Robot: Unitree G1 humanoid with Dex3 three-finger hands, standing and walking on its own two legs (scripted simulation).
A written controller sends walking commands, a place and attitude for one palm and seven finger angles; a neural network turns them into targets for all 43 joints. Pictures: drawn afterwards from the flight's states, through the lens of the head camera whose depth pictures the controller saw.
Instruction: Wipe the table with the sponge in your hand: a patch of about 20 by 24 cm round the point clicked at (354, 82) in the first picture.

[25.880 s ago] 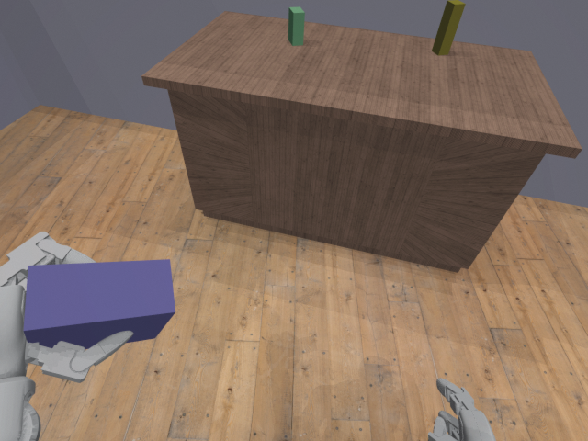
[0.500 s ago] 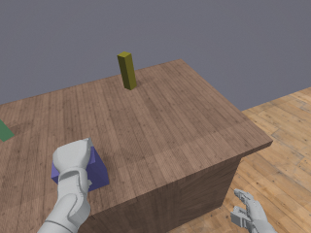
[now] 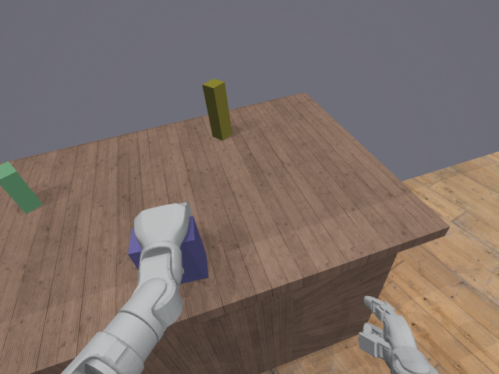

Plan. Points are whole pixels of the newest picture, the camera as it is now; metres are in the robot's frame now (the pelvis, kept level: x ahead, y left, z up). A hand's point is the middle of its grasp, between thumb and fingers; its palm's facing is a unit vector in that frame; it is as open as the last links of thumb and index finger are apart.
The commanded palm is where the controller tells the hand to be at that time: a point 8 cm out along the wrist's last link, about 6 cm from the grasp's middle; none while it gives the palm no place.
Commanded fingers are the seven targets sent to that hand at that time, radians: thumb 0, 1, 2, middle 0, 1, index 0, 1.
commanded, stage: wipe forward along the third lane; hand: left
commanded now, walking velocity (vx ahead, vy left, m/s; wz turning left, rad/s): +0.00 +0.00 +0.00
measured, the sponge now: (174, 260) +0.31 +0.21 +0.00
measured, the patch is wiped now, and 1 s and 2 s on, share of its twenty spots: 0.70 0.90 1.00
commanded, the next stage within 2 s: wipe back along the third lane in 1.72 s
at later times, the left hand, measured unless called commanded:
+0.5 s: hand (183, 228) +0.35 +0.19 +0.04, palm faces -0.08 -0.04 -1.00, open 9.6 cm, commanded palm +0.34 +0.19 +0.08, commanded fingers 0.00 0.10 1.30 -1.20 -1.60 -1.20 -1.60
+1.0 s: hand (182, 210) +0.40 +0.21 +0.05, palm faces -0.10 -0.01 -1.00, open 9.6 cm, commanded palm +0.38 +0.21 +0.07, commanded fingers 0.00 0.10 1.30 -1.20 -1.60 -1.20 -1.60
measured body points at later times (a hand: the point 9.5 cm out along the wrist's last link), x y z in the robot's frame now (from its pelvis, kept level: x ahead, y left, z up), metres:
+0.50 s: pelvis +0.00 -0.02 +0.00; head -0.01 -0.06 +0.45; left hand +0.35 +0.19 +0.10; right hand +0.20 -0.26 -0.11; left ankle +0.03 +0.12 -0.73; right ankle +0.00 -0.08 -0.73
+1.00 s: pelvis -0.01 -0.03 -0.01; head +0.00 -0.06 +0.44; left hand +0.40 +0.20 +0.10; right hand +0.11 -0.29 -0.14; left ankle +0.03 +0.12 -0.73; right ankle +0.00 -0.08 -0.73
